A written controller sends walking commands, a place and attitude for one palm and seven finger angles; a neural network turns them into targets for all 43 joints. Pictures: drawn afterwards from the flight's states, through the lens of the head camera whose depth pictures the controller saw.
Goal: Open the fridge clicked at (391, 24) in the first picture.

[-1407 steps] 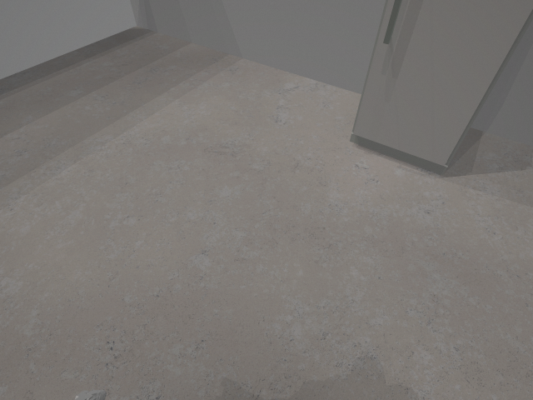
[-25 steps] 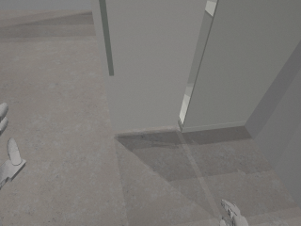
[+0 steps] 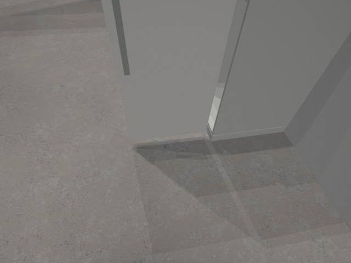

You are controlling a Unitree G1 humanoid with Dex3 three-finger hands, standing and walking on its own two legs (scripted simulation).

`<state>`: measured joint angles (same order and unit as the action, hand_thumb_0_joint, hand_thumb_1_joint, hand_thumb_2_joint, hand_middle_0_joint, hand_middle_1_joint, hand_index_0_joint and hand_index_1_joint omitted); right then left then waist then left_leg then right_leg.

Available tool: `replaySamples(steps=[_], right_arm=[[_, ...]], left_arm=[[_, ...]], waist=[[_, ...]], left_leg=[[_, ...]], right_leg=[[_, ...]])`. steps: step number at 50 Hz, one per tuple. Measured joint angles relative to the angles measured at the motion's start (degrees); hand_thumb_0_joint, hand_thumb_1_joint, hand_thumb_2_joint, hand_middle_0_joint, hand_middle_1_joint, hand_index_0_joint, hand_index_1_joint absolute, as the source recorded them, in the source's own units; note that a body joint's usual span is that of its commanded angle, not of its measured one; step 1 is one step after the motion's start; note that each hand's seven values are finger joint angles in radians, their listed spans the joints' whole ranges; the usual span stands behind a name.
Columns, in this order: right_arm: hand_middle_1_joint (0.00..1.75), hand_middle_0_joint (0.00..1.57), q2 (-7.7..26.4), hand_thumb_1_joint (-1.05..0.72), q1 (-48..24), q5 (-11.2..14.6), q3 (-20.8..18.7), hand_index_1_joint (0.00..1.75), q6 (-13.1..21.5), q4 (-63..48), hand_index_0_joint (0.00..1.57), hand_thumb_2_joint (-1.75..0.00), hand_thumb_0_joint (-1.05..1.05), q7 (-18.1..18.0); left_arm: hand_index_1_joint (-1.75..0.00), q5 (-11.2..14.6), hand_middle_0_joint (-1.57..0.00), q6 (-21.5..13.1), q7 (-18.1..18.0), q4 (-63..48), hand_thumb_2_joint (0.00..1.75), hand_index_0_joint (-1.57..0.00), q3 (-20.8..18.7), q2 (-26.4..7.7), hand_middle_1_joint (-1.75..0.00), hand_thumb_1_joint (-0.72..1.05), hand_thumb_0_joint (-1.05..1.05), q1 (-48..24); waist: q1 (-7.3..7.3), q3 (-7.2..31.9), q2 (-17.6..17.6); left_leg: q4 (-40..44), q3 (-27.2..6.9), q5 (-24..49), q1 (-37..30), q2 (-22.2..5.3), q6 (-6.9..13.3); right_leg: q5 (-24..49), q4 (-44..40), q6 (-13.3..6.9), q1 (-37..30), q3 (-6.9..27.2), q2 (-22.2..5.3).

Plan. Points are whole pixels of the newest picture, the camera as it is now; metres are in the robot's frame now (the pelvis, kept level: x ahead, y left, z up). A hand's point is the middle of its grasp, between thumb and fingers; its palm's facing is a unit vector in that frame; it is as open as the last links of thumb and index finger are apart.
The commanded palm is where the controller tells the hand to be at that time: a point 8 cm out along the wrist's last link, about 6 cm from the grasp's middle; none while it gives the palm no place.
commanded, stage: let the arm hang, fingers relaxed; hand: left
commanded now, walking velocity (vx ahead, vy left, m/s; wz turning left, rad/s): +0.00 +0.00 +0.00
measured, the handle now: (118, 15) +0.91 +0.25 +0.13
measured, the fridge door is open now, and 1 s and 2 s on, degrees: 89 89 89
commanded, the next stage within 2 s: look to check the result in 0.80 s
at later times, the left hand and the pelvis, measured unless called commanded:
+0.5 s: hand out of the picture +0.07 +0.25 -0.15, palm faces -0.03 -0.94 -0.35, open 7.4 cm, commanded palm none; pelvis +0.01 +0.00 +0.01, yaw +0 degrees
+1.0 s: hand out of the picture +0.11 +0.23 -0.15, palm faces -0.07 -0.95 -0.31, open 7.4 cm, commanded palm none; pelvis +0.04 -0.01 +0.02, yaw +0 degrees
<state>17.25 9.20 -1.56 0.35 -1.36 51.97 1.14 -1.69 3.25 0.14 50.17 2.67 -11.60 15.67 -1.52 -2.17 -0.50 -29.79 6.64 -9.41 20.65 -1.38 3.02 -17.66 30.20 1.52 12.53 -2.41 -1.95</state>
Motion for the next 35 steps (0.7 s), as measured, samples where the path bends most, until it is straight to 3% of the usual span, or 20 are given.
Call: replaySamples(steps=[4, 10, 22, 35], right_arm=[[0.30, 0.20, -1.1, -0.91, 2.9, 0.1, -0.5, 0.30, -0.6, 5.1, 0.20, -0.90, 0.00, -0.6], [0.30, 0.20, -1.4, -0.91, 4.3, 0.5, -1.4, 0.30, -0.7, 10.4, 0.20, -0.90, 0.00, -1.4], [0.30, 0.21, -0.8, -0.91, -0.5, 0.5, -1.6, 0.30, 0.4, 12.2, 0.20, -0.90, 0.00, -1.0], [0.30, 0.21, 1.3, -0.91, -4.9, 0.4, -1.0, 0.30, 1.5, 11.6, 0.20, -0.90, 0.00, -0.4]], left_arm=[[-0.30, 0.2, -0.20, -0.9, -0.1, 7.3, 0.89, -0.20, -1.0, -0.8, -0.30, 0.95, 0.02, 1.8], [-0.30, 0.4, -0.20, -1.9, -0.2, 13.8, 0.89, -0.20, -2.2, -3.2, -0.30, 0.93, 0.01, 2.6], [-0.30, 0.5, -0.20, -3.2, -0.7, 15.2, 0.89, -0.20, -2.9, -7.3, -0.30, 0.91, 0.01, -4.5], [-0.30, 0.3, -0.20, -4.2, -0.3, 12.6, 0.89, -0.20, -2.1, -7.0, -0.30, 0.90, 0.00, -10.7]], waist=[[1.03, -1.5, -1.6], [1.83, -2.6, -0.8], [1.46, -0.5, 1.8], [0.79, 1.1, 1.0]], left_leg=[[1.6, -0.8, 0.8, -0.8, -0.5, -0.5], [3.4, -1.2, 1.4, -2.5, -0.8, -0.7], [7.7, 0.0, 2.8, -5.9, 0.4, -0.3], [10.8, 0.4, 3.3, -8.4, 1.1, -0.4]], right_leg=[[1.4, -3.1, -0.6, -1.7, -0.8, 0.8], [2.9, -6.7, -0.7, -4.2, -1.1, 1.3], [3.9, -9.4, -0.1, -6.6, -0.2, 0.3], [4.0, -11.7, 0.1, -8.6, 0.2, -0.3]])
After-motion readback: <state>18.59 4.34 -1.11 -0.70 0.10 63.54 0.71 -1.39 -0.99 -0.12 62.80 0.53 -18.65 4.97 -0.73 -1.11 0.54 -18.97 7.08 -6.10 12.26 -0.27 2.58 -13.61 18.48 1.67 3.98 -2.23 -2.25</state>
